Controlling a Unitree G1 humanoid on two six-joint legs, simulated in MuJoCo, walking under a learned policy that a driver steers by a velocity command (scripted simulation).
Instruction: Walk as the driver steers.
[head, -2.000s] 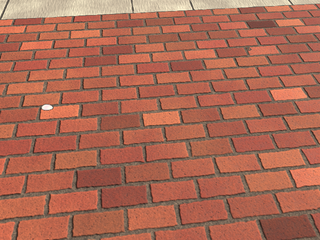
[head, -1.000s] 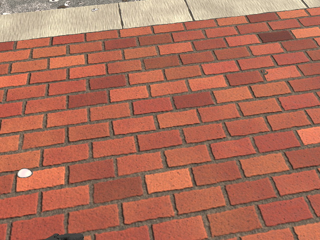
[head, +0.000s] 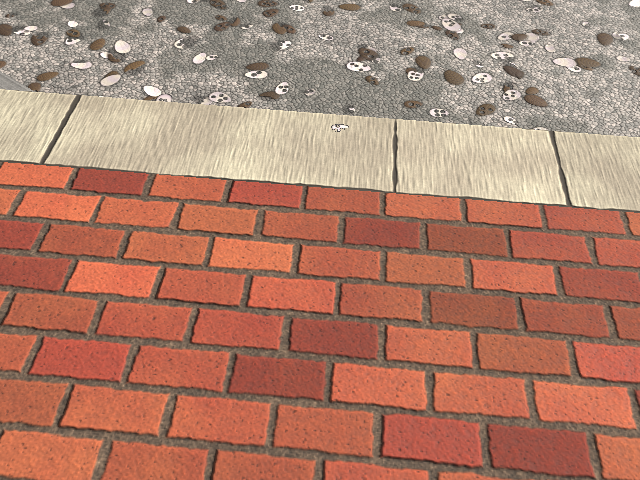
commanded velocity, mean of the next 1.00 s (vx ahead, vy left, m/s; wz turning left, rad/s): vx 0.50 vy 0.00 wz -0.36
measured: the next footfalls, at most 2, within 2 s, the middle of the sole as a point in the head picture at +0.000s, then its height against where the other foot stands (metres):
right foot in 0.10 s outside the picture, level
left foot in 0.56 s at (292, 452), level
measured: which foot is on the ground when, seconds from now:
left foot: down 0.00-0.10, up 0.12-0.54, down 0.56-1.00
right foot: up 0.00-0.08, down 0.10-0.56, up 0.58-1.00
